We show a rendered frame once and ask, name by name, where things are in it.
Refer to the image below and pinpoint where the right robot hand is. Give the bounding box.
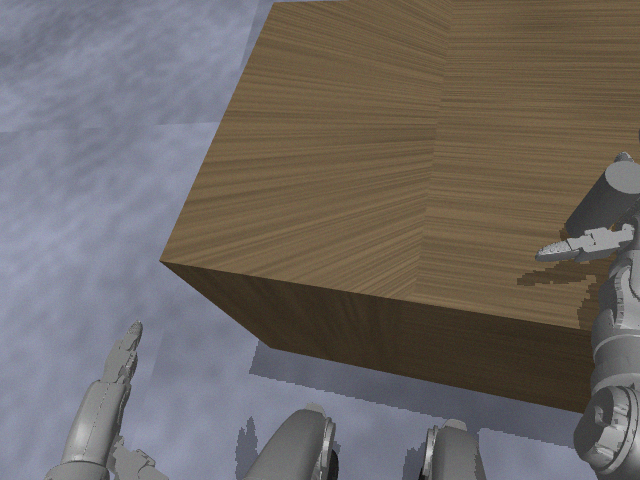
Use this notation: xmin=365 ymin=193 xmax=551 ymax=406
xmin=535 ymin=129 xmax=640 ymax=263

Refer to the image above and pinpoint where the left robot hand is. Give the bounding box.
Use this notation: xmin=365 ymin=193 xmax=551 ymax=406
xmin=60 ymin=321 xmax=169 ymax=480

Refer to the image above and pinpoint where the right robot arm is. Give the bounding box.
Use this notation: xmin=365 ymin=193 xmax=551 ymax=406
xmin=573 ymin=249 xmax=640 ymax=480

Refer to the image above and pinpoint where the can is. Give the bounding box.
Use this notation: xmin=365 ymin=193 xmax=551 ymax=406
xmin=565 ymin=161 xmax=640 ymax=238

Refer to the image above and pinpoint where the left robot arm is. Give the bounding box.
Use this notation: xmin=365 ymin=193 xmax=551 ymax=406
xmin=44 ymin=461 xmax=110 ymax=480

